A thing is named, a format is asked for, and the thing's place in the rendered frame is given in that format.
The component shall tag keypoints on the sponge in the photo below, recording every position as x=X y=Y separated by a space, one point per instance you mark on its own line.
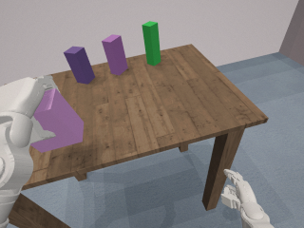
x=55 y=114

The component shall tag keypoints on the robot right forearm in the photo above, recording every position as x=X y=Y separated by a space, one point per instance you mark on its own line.
x=253 y=216

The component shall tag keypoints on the right robot hand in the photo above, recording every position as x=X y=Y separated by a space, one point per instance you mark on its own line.
x=234 y=197

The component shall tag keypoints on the table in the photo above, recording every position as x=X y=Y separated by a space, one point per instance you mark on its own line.
x=146 y=110

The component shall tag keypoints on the left robot hand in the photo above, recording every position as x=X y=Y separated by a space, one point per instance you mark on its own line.
x=24 y=96

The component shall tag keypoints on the robot left forearm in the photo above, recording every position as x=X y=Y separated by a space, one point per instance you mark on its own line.
x=16 y=163

